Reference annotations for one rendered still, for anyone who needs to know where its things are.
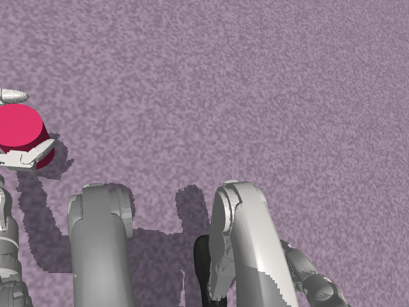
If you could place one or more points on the right robot foot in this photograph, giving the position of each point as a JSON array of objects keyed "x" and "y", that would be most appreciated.
[{"x": 202, "y": 262}]

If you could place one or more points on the left robot arm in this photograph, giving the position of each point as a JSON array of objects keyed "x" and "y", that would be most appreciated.
[{"x": 13, "y": 291}]

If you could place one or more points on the left robot hand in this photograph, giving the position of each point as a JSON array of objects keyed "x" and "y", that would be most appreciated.
[{"x": 20, "y": 160}]

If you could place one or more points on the can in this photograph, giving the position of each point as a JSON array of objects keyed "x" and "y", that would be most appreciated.
[{"x": 22, "y": 128}]

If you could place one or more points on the right robot arm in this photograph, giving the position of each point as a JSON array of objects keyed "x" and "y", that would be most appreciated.
[{"x": 321, "y": 292}]

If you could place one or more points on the right robot hand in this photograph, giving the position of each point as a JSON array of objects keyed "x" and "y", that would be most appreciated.
[{"x": 300, "y": 266}]

